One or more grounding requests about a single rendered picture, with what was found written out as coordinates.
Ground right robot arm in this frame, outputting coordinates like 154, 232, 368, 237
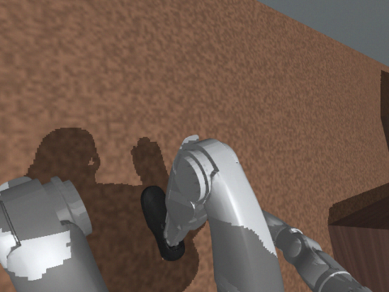
275, 227, 372, 292

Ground right robot hand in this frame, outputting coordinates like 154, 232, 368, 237
262, 210, 291, 248

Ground right robot foot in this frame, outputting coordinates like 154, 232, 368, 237
140, 186, 185, 261

